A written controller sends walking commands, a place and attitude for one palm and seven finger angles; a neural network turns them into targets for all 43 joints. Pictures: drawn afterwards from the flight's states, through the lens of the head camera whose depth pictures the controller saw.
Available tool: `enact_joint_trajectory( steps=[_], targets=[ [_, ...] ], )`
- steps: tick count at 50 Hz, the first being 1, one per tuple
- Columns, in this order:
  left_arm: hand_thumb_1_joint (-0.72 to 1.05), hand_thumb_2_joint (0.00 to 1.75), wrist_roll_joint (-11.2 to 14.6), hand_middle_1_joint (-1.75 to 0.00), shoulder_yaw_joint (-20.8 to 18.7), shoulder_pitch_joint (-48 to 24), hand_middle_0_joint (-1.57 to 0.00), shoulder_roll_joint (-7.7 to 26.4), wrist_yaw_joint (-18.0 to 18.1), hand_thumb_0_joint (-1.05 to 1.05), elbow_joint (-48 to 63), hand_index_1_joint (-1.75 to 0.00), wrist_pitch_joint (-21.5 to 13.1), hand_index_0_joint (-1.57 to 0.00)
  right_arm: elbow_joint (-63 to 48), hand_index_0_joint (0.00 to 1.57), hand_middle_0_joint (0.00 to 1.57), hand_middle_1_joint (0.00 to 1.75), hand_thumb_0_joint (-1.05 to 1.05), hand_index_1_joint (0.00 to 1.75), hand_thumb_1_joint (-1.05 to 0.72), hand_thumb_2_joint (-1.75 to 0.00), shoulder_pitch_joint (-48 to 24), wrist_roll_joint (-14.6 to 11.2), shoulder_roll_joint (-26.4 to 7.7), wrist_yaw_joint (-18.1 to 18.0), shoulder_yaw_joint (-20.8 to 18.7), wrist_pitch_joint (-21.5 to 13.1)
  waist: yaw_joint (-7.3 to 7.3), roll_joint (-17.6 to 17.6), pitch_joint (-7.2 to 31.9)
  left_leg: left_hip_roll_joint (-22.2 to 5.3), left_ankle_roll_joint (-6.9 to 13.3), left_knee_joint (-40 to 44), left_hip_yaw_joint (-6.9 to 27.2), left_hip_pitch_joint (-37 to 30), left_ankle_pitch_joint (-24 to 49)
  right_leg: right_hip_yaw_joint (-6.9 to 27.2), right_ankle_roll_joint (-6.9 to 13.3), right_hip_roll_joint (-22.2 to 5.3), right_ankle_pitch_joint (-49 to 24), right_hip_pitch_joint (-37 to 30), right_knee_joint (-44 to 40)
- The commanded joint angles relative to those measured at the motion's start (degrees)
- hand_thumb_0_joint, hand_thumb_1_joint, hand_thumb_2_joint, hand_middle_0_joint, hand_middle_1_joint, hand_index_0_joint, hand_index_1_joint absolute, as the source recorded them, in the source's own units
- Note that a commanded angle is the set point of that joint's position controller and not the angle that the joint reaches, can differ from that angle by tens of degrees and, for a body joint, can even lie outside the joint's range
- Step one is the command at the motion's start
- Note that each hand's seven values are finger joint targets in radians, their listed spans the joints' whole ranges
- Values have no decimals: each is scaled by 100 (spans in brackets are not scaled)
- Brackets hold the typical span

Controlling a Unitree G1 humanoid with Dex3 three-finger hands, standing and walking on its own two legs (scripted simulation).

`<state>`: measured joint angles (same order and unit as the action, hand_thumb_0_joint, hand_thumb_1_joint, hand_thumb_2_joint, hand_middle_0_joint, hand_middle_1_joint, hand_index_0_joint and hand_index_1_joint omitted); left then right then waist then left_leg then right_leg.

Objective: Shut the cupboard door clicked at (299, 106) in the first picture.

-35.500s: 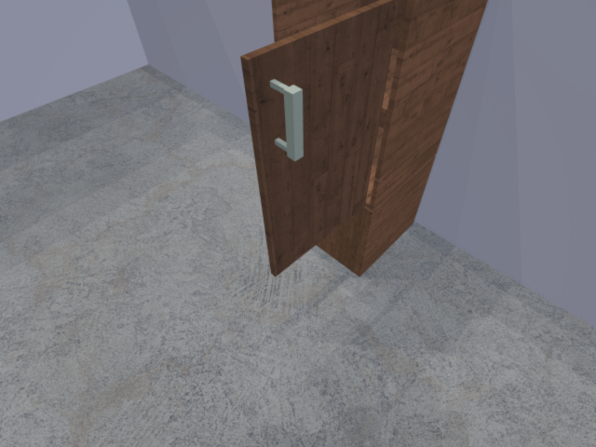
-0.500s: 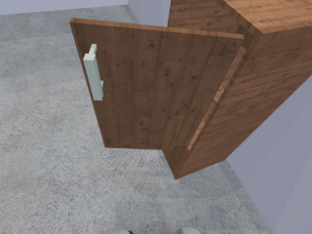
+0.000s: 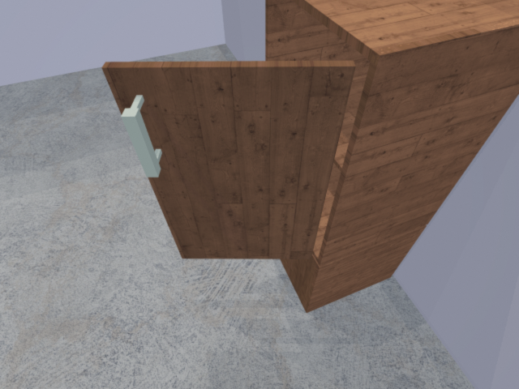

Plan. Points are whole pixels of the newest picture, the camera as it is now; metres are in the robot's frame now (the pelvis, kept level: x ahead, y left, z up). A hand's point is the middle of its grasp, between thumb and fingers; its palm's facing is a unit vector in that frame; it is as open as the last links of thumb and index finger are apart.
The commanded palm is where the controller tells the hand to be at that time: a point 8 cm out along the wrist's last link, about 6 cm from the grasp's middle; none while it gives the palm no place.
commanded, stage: look again from close up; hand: left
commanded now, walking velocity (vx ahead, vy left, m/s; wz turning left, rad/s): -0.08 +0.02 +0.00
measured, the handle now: (146, 137) +0.48 +0.23 +0.13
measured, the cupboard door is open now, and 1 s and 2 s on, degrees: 68 68 68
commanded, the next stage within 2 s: shuffle to correct the standing spot in 0.54 s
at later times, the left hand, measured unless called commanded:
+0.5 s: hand out of the picture +0.02 +0.26 -0.19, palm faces +0.02 -0.97 -0.23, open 7.4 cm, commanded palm none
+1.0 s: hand out of the picture -0.11 +0.20 -0.18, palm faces +0.07 -0.98 -0.17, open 7.4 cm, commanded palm none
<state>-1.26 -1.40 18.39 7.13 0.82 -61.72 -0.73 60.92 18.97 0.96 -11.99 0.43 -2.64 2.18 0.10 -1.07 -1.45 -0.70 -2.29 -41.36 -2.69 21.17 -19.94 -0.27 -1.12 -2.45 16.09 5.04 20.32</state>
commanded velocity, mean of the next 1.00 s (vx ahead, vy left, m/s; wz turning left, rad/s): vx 0.06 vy -0.05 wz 0.04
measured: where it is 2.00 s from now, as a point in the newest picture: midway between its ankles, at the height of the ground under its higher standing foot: outside the picture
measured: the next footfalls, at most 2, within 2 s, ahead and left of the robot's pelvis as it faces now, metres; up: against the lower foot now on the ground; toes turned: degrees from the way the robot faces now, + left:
left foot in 0.08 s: +0.06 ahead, +0.12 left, +0.00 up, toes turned +3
right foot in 1.34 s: +0.06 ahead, -0.12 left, +0.00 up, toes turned -3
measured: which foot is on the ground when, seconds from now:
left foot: up 0.00-0.06, down 0.08-1.00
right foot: down 0.00-1.00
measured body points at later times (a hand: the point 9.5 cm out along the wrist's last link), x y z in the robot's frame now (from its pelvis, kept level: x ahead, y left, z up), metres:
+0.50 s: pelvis -0.01 +0.07 -0.02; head +0.00 +0.08 +0.43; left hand +0.02 +0.31 -0.17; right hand +0.09 -0.14 -0.15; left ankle +0.02 +0.12 -0.75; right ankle -0.06 -0.13 -0.74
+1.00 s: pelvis -0.04 +0.03 -0.01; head -0.04 +0.04 +0.44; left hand -0.11 +0.25 -0.17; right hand -0.04 -0.21 -0.16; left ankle +0.01 +0.12 -0.74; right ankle -0.06 -0.13 -0.74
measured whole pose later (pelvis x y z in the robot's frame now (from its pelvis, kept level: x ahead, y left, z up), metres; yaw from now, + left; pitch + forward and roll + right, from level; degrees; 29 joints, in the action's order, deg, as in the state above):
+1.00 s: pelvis -0.04 +0.03 -0.01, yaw +1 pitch +0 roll -1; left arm -1.2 -0.6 26.1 9.4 0.6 -62.2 0.7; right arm 61.5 18.1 1.3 -10.4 -0.3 -1.7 2.5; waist 0.5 0.5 1.2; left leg 0.8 2.7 -30.7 -2.8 19.1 -16.3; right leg 0.7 -0.3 -3.1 21.0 10.2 27.7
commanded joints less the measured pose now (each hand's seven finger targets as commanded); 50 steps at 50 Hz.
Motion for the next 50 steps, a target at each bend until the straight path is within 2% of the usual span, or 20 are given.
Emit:
enact_joint_trajectory(
  steps=[1, 2, 3, 4, 5, 6, 7, 8, 10, 11, 16, 21, 24, 30, 38, 40, 44, 46, 49, 50],
  targets=[
    [90, 90, 1, -30, -223, 164, -20, 1113, 150, 0, 148, -30, -41, -20, -346, 20, 20, 30, 0, 30, -90, -90, -144, -55, -186, -106, 16, -254, 71, 1333, 99, 93, 31, 1647, -135, -516, 725, 554, 739, -1113, -3290, -106, 444],
    [90, 90, 38, -30, -194, 172, -20, 988, 158, 0, 112, -30, -29, -20, -245, 20, 20, 30, 0, 30, -90, -90, -18, -51, -221, -126, 34, -315, 30, 1155, 218, 55, 93, 2042, -52, -1124, 1566, 427, 532, -849, -3116, 197, 722],
    [90, 90, 60, -30, -153, 300, -20, 824, 164, 0, 116, -30, -7, -20, -162, 20, 20, 30, 0, 30, -90, -90, 179, -32, -444, -168, 3, -383, 19, 515, 510, -401, 241, 1816, 272, -1841, 2956, 220, 319, -536, -2297, 590, 1008],
    [90, 90, 37, -30, -33, 614, -20, 762, 375, 0, 66, -30, -154, -20, -602, 20, 20, 30, 0, 30, -90, -90, -372, -61, -549, -137, 30, -390, 126, -109, 114, -725, 327, 508, 288, -1289, 2764, 565, 252, -548, -2023, 918, 338],
    [90, 90, -35, -30, -97, 380, -20, 927, 350, 0, 233, -30, -192, -20, -781, 20, 20, 30, 0, 30, -90, -90, -222, 0, -466, -122, 98, -334, -85, -54, -197, -496, 252, 680, 298, -762, 1793, 680, 325, -737, -2379, 838, 218],
    [90, 90, -32, -30, -73, 432, -20, 973, 285, 0, 286, -30, -191, -20, -589, 20, 20, 30, 0, 30, -90, -90, -17, 47, -215, -156, 99, -342, -117, -475, 260, -412, 280, 844, 221, -978, 1861, 595, 422, -813, -3007, 627, 713],
    [90, 90, -22, -30, -32, 387, -20, 993, 284, 0, 268, -30, -167, -20, -574, 20, 20, 30, 0, 30, -90, -90, 16, 30, -309, -177, 95, -344, -115, -470, 507, -445, 364, 771, 380, -1071, 2604, 323, 394, -608, -2665, 496, 1017],
    [90, 90, -20, -30, -22, 371, -20, 926, 290, 0, 278, -30, -123, -20, -621, 20, 20, 30, 0, 30, -90, -90, 26, -6, -473, -181, 58, -353, -111, -500, 658, -630, 468, 855, 564, -1241, 3439, 60, 317, -368, -1757, 518, 1184],
    [90, 90, -25, -30, 43, 486, -20, 759, 299, 0, 318, -30, -53, -20, -681, 20, 20, 30, 0, 30, -90, -90, -102, -32, -620, -209, 49, -383, 8, -658, 684, -902, 670, 1039, 831, -1370, 4645, -164, 201, -55, -374, 598, 1241],
    [90, 90, -7, -30, 54, 490, -20, 729, 297, 0, 318, -30, -28, -20, -729, 20, 20, 30, 0, 30, -90, -90, -200, -35, -662, -224, 51, -382, 30, -597, 596, -918, 699, 1106, 864, -1353, 4685, -188, 184, -15, -86, 669, 1227],
    [90, 90, -5, -30, 85, 417, -20, 812, 263, 0, 412, -30, 24, -20, -857, 20, 20, 30, 0, 30, -90, -90, -526, -20, -578, -223, 74, -368, 68, -57, 128, -623, 589, 1362, 742, -944, 3132, 3, 210, -177, -505, 728, 885],
    [90, 90, -9, -30, 80, 312, -20, 922, 226, 0, 550, -30, 104, -20, -868, 20, 20, 30, 0, 30, -90, -90, -631, -7, -668, -181, 47, -339, 75, -328, 48, -665, 530, 1969, 930, -841, 1821, -73, 131, -136, 46, 821, 913],
    [90, 90, -19, -30, 81, 314, -20, 944, 195, 0, 584, -30, 110, -20, -878, 20, 20, 30, 0, 30, -90, -90, -691, -8, -669, -152, 34, -315, 90, -88, 9, -673, 511, 2281, 995, -734, 760, -42, 133, -172, 77, 864, 798],
    [90, 90, -25, -30, 91, 324, -20, 995, 167, 0, 578, -30, 67, -20, -755, 20, 20, 30, 0, 30, -90, -90, -603, -18, -616, -122, 46, -337, 85, 66, 22, -585, 493, 2427, 873, -723, 490, 58, 165, -259, -124, 798, 571],
    [90, 90, -62, -30, 92, 727, -20, 870, 86, 0, 336, -30, 129, -20, -524, 20, 20, 30, 0, 30, -90, -90, -477, 15, -758, -95, -20, -219, 91, -222, -254, -724, 614, 2988, 1223, -175, -1825, -320, 203, -23, 979, 939, 780],
    [90, 90, -70, -30, 78, 873, -20, 823, 58, 0, 275, -30, 152, -20, -491, 20, 20, 30, 0, 30, -90, -90, -464, 19, -776, -112, -46, -190, 138, -224, -408, -772, 675, 3031, 1298, 40, -1989, -405, 234, 58, 956, 912, 818],
    [90, 90, -39, -30, 42, 1266, -20, 702, 14, 0, 111, -30, 153, -20, -400, 20, 20, 30, 0, 30, -90, -90, -405, 31, -745, -140, -77, -168, 157, -350, -248, -686, 606, 2912, 1088, 24, -1967, -369, 316, 106, 1052, 798, 624],
    [90, 90, -39, -30, 12, 1369, -20, 713, 12, 0, 64, -30, 126, -20, -379, 20, 20, 30, 0, 30, -90, -90, -370, 33, -656, -147, -85, -157, 154, -34, -301, -489, 526, 2553, 826, 125, -1784, -62, 408, -14, 1394, 801, 271],
    [90, 90, 8, -30, -48, 1241, -20, 870, 54, 0, 25, -30, 47, -20, -411, 20, 20, 30, 0, 30, -90, -90, -303, 19, -217, -129, -4, -179, 27, 1106, -539, 55, 383, 1023, 34, 194, -611, 1162, 745, -730, 2352, 1209, -673],
    [90, 90, 21, -30, -66, 1179, -20, 898, 73, 0, 23, -30, 12, -20, -416, 20, 20, 30, 0, 30, -90, -90, -326, 10, -79, -120, 28, -199, -4, 1308, -572, 111, 392, 551, -161, 201, -254, 1427, 820, -936, 2401, 1250, -897]
  ],
)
